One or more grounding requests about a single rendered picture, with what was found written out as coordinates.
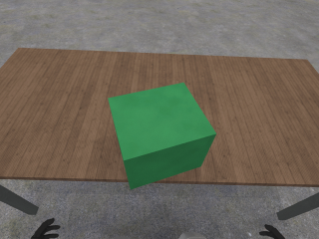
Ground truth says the carton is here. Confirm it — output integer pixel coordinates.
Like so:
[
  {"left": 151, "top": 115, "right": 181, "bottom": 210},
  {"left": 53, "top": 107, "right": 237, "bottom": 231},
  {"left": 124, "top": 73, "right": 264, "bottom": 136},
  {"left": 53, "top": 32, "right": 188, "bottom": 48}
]
[{"left": 108, "top": 83, "right": 216, "bottom": 190}]

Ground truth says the left robot hand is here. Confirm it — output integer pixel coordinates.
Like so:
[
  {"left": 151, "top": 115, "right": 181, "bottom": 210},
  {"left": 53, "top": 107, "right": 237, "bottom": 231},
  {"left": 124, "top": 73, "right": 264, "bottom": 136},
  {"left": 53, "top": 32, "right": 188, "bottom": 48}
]
[{"left": 31, "top": 218, "right": 61, "bottom": 239}]

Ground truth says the table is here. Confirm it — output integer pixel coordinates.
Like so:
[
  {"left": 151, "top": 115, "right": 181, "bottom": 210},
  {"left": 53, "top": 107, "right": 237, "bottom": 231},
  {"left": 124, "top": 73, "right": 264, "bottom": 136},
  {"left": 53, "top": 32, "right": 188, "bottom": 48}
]
[{"left": 0, "top": 48, "right": 319, "bottom": 220}]

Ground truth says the right robot hand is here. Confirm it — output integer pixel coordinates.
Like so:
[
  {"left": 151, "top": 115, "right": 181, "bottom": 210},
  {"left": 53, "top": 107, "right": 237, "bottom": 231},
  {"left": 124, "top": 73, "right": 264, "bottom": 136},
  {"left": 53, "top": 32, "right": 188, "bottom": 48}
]
[{"left": 259, "top": 224, "right": 285, "bottom": 239}]

